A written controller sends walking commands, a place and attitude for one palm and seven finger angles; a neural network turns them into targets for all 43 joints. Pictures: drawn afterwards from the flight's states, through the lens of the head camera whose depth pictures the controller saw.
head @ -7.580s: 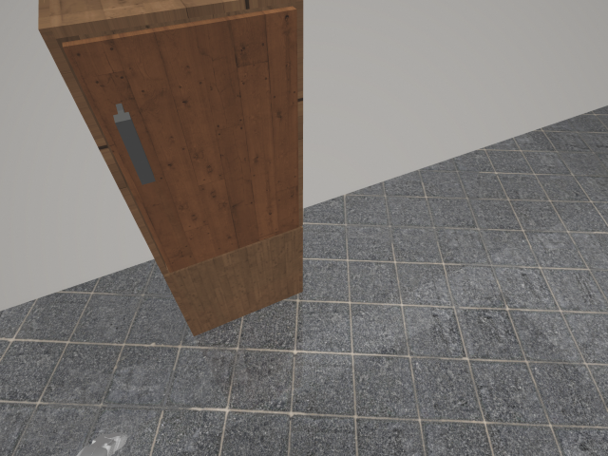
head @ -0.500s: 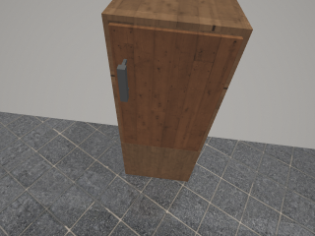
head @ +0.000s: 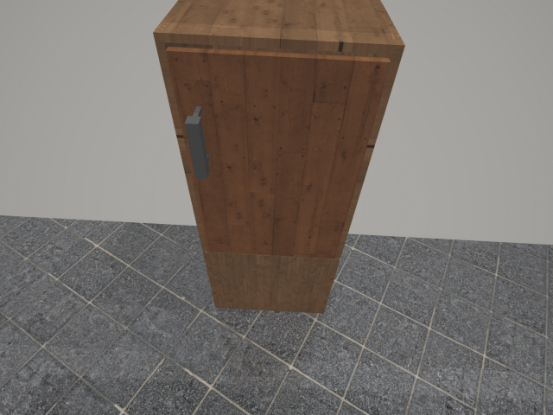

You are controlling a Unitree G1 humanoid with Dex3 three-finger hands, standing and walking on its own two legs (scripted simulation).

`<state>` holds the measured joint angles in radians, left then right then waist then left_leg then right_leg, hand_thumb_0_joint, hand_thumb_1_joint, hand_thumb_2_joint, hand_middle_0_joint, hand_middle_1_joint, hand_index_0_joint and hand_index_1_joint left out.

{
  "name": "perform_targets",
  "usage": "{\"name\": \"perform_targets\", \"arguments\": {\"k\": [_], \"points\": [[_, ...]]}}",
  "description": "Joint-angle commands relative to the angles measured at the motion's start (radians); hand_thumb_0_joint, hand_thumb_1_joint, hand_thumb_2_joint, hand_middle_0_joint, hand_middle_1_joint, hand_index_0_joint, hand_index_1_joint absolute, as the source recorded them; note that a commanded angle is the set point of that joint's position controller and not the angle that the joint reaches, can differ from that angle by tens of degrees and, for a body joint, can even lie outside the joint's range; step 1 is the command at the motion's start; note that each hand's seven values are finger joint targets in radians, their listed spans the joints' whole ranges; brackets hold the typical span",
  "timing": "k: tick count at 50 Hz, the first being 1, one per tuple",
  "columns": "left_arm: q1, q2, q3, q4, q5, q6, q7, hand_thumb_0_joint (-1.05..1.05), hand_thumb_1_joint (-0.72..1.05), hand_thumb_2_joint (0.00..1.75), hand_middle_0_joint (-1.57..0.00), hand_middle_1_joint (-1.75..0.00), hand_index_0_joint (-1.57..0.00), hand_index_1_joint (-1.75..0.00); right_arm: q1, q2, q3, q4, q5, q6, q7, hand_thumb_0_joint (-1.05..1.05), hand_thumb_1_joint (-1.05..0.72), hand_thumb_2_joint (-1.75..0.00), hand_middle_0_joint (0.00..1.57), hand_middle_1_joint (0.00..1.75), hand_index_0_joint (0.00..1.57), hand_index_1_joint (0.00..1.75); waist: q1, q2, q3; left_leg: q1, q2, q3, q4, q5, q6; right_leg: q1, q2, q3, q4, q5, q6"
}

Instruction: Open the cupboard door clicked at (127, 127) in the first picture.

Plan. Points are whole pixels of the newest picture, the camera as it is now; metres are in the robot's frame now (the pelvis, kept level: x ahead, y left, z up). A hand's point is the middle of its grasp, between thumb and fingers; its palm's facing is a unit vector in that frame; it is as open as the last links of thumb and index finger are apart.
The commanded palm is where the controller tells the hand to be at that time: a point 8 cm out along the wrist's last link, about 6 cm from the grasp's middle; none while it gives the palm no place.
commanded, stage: look again from close up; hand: left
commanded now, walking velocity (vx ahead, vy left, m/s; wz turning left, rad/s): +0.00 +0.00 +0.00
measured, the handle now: (200, 143) +0.59 +0.19 +0.06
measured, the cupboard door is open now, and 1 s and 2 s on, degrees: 0 0 0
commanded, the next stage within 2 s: raise the hand with hooked fingers in 0.56 s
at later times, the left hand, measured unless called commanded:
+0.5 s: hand out of the picture +0.04 +0.19 -0.18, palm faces -0.01 -0.98 -0.21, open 7.4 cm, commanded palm none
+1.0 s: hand (168, 350) +0.21 +0.17 -0.02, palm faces -0.02 -1.00 -0.01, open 8.1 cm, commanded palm +0.15 +0.25 -0.04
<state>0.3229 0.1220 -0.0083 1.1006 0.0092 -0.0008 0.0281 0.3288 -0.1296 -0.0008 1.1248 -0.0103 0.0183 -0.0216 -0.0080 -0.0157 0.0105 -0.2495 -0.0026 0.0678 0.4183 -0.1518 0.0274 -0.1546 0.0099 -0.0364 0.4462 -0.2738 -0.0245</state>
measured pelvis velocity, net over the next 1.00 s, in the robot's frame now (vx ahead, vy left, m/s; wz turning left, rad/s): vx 0.00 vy -0.01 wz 0.02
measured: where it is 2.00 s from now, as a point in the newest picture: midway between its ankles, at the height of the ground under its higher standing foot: outside the picture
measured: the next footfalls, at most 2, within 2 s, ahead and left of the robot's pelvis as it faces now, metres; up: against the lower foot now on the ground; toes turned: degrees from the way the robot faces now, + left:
none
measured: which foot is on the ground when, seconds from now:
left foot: down 0.00-1.00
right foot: down 0.00-1.00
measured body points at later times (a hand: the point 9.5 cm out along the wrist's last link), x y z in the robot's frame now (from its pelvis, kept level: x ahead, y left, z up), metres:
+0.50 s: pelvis +0.02 +0.02 -0.01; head +0.02 +0.01 +0.44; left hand +0.04 +0.24 -0.16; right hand +0.02 -0.20 -0.17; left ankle +0.05 +0.10 -0.74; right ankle -0.02 -0.10 -0.74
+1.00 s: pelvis +0.00 -0.01 -0.05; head +0.03 +0.00 +0.40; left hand +0.21 +0.22 -0.01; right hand +0.21 -0.25 -0.10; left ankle +0.05 +0.10 -0.74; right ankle -0.02 -0.10 -0.74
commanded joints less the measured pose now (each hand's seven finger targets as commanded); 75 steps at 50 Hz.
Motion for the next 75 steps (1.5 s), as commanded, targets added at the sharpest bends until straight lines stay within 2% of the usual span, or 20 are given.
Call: {"name": "perform_targets", "arguments": {"k": [1,3,4,6,15,33,34,35,36,37,39,41,44,49,51,55,61,67,71,75], "points": [[0.077,0.084,0.017,-0.014,0.001,-0.014,0.009,0.0,0.9,0.9,-0.2,-0.3,-0.2,-0.3,0.037,-0.078,-0.009,-0.032,-0.002,-0.026,-0.009,0.0,-0.9,-0.9,0.2,0.3,0.2,0.3,0.015,0.02,0.083,0.008,0.101,-0.13,-0.112,-0.125,0.002,-0.1,-0.105,0.108,-0.127,-0.039,-0.022],[0.136,0.107,0.006,0.002,0.023,-0.047,0.045,0.0,0.9,0.9,-0.2,-0.3,-0.2,-0.3,-0.085,-0.125,-0.007,-0.098,-0.002,-0.046,0.003,0.0,-0.9,-0.9,0.2,0.3,0.2,0.3,0.053,0.045,0.137,-0.033,0.095,-0.086,0.115,0.008,-0.025,-0.141,-0.142,0.163,-0.141,0.236,-0.019],[0.055,0.157,0.013,-0.054,0.01,-0.05,0.038,0.0,0.9,0.9,-0.2,-0.3,-0.2,-0.3,0.006,-0.076,-0.009,-0.117,-0.003,-0.033,0.012,0.0,-0.9,-0.9,0.2,0.3,0.2,0.3,-0.034,0.037,0.072,-0.001,0.074,-0.089,0.108,-0.146,-0.022,-0.189,-0.188,0.204,-0.178,-0.122,-0.054],[0.011,0.152,0.019,-0.076,0.01,-0.055,0.029,0.0,0.9,0.9,-0.2,-0.3,-0.2,-0.3,0.067,-0.076,-0.01,-0.093,-0.015,-0.03,0.018,0.0,-0.9,-0.9,0.2,0.3,0.2,0.3,-0.047,0.091,0.049,0.01,0.072,-0.089,0.1,-0.108,-0.012,-0.208,-0.148,0.153,-0.122,-0.174,-0.068],[0.059,0.099,0.011,-0.07,0.006,-0.034,0.02,0.0,0.9,0.9,-0.2,-0.3,-0.2,-0.3,0.034,-0.112,-0.01,-0.117,-0.008,-0.048,0.005,0.0,-0.9,-0.9,0.2,0.3,0.2,0.3,0.004,-0.034,0.096,-0.086,0.104,-0.155,-0.052,-0.179,0.03,-0.139,-0.077,0.101,-0.019,-0.091,-0.036],[0.069,0.139,0.011,-0.048,0.018,-0.033,0.05,0.0,0.9,0.9,-0.2,-0.3,-0.2,-0.3,-0.102,-0.177,-0.012,-0.139,0.007,-0.052,0.002,0.0,-0.9,-0.9,0.2,0.3,0.2,0.3,0.02,0.03,0.089,0.016,0.141,-0.086,0.113,0.132,0.0,-0.127,-0.131,0.134,-0.085,0.181,-0.004],[-0.645,0.403,0.186,-1.64,-0.178,-0.232,0.055,0.0,0.88,0.89,-0.2,-0.32,-0.2,-0.32,-0.064,-0.322,-0.062,-0.501,0.06,-0.196,-0.03,0.0,-0.9,-0.9,0.2,0.3,0.2,0.3,-0.099,0.201,-0.448,0.314,0.02,-0.103,0.032,0.227,-0.01,-0.088,-0.035,0.005,0.037,0.279,-0.017],[-0.176,0.338,0.18,-1.415,-0.109,-0.191,0.085,0.0,0.85,0.88,-0.2,-0.33,-0.2,-0.33,-0.143,-0.223,-0.009,-0.437,0.049,-0.298,-0.064,0.0,-0.9,-0.9,0.2,0.3,0.2,0.3,0.025,0.35,-0.425,0.413,0.085,-0.134,0.002,0.329,-0.034,-0.139,-0.017,-0.011,0.141,0.103,-0.024],[-0.129,0.278,0.126,-1.34,-0.118,-0.146,0.127,0.0,0.83,0.87,-0.21,-0.34,-0.21,-0.34,-0.146,-0.214,-0.017,-0.372,0.054,-0.329,-0.071,0.0,-0.9,-0.9,0.2,0.3,0.2,0.3,0.0,0.328,-0.36,0.292,0.078,-0.141,-0.025,0.206,-0.075,-0.177,-0.016,-0.035,0.162,-0.006,-0.014],[0.198,-0.016,-0.043,-1.071,-0.142,-0.052,0.114,0.0,0.81,0.86,-0.21,-0.36,-0.21,-0.36,-0.106,-0.17,-0.016,-0.364,0.062,-0.327,-0.053,0.0,-0.9,-0.9,0.2,0.3,0.2,0.3,-0.03,0.229,-0.172,0.213,0.081,-0.155,-0.052,0.124,-0.05,-0.26,-0.015,-0.043,0.159,-0.051,-0.002],[0.002,0.089,0.041,-1.246,-0.168,-0.126,0.078,0.0,0.76,0.84,-0.21,-0.39,-0.21,-0.39,-0.133,-0.238,-0.048,-0.472,0.048,-0.333,-0.047,0.0,-0.9,-0.9,0.2,0.3,0.2,0.3,-0.053,0.11,-0.042,0.051,0.052,-0.15,0.03,-0.044,-0.025,-0.286,-0.012,-0.055,0.083,-0.008,-0.003],[0.202,0.073,0.098,-1.006,-0.173,-0.22,0.009,0.0,0.71,0.82,-0.21,-0.42,-0.21,-0.42,-0.135,-0.244,-0.063,-0.508,0.035,-0.321,-0.037,0.0,-0.9,-0.9,0.2,0.3,0.2,0.3,-0.016,-0.101,0.039,-0.098,0.023,-0.128,0.138,-0.025,-0.023,-0.347,0.002,-0.081,0.094,-0.009,-0.003],[0.347,0.042,0.133,-0.9,-0.222,-0.427,-0.178,0.0,0.64,0.79,-0.22,-0.47,-0.22,-0.47,-0.193,-0.242,-0.09,-0.565,0.012,-0.298,-0.005,0.0,-0.9,-0.9,0.2,0.3,0.2,0.3,0.047,-0.331,-0.053,-0.296,0.011,-0.089,0.317,0.007,-0.034,-0.46,0.013,-0.082,0.281,0.065,0.002],[0.253,0.242,0.323,-0.96,-0.291,-0.514,-0.419,0.0,0.53,0.74,-0.23,-0.54,-0.23,-0.54,-0.245,-0.256,-0.101,-0.715,0.04,-0.274,0.008,0.0,-0.9,-0.9,0.2,0.3,0.2,0.3,0.09,-0.014,-0.259,-0.384,-0.032,-0.024,0.469,-0.024,-0.025,-0.42,-0.024,0.027,0.392,0.128,-0.003],[0.093,0.331,0.394,-1.165,-0.327,-0.509,-0.406,0.0,0.48,0.72,-0.23,-0.57,-0.23,-0.57,-0.225,-0.245,-0.095,-0.75,0.035,-0.265,-0.008,0.0,-0.9,-0.9,0.2,0.3,0.2,0.3,0.082,0.09,-0.348,-0.39,-0.029,-0.023,0.508,-0.06,-0.017,-0.418,-0.024,0.085,0.386,0.043,0.007],[-0.103,0.303,0.362,-1.482,-0.35,-0.629,-0.332,0.0,0.39,0.68,-0.24,-0.63,-0.24,-0.63,-0.158,-0.202,-0.075,-0.726,0.028,-0.276,-0.036,0.0,-0.9,-0.9,0.2,0.3,0.2,0.3,0.008,0.219,-0.412,-0.299,0.011,-0.069,0.554,-0.034,0.005,-0.488,-0.004,0.1,0.389,0.03,0.006],[-0.178,0.276,0.211,-1.245,-0.352,-0.593,-0.441,0.0,0.25,0.62,-0.25,-0.72,-0.25,-0.72,-0.142,-0.256,-0.042,-0.645,0.047,-0.316,-0.073,0.0,-0.9,-0.9,0.2,0.3,0.2,0.3,-0.094,0.084,-0.187,-0.429,0.031,-0.117,0.602,-0.161,0.02,-0.623,0.007,0.129,0.339,-0.105,0.029],[-0.036,0.435,0.451,-1.057,-0.408,-0.25,-0.511,0.0,0.11,0.56,-0.26,-0.81,-0.26,-0.81,-0.171,-0.256,-0.033,-0.723,0.068,-0.268,-0.084,0.0,-0.9,-0.9,0.2,0.3,0.2,0.3,0.052,-0.045,-0.334,-0.439,0.0,-0.097,0.51,-0.096,0.013,-0.316,-0.066,0.198,0.241,-0.013,0.081],[-0.044,0.426,0.552,-1.195,-0.457,-0.3,-0.4,0.0,0.01,0.52,-0.26,-0.87,-0.26,-0.87,-0.164,-0.22,-0.033,-0.733,0.052,-0.266,-0.072,0.0,-0.9,-0.9,0.2,0.3,0.2,0.3,0.088,-0.033,-0.37,-0.352,0.009,-0.101,0.447,0.008,0.001,-0.261,-0.043,0.125,0.285,0.205,0.081],[-0.088,0.323,0.412,-1.187,-0.391,-0.417,-0.352,0.0,-0.08,0.48,-0.27,-0.93,-0.27,-0.93,-0.121,-0.233,-0.043,-0.689,0.049,-0.287,-0.054,0.0,-0.9,-0.9,0.2,0.3,0.2,0.3,0.013,0.028,-0.245,-0.28,0.015,-0.088,0.401,-0.025,0.005,-0.433,0.007,0.03,0.296,0.096,0.044]]}}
